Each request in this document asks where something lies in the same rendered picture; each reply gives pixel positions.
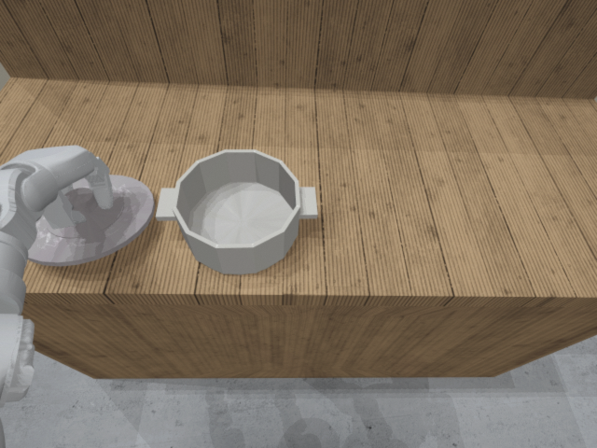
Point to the robot left forearm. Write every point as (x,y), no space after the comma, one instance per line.
(26,188)

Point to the robot left hand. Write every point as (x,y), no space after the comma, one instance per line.
(68,164)

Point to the knob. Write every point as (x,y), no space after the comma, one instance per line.
(82,199)

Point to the lid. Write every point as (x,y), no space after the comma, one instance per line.
(105,232)

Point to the pot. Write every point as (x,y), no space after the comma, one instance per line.
(238,210)

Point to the robot left upper arm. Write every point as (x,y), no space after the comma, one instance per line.
(16,360)

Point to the table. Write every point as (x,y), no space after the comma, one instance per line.
(452,145)

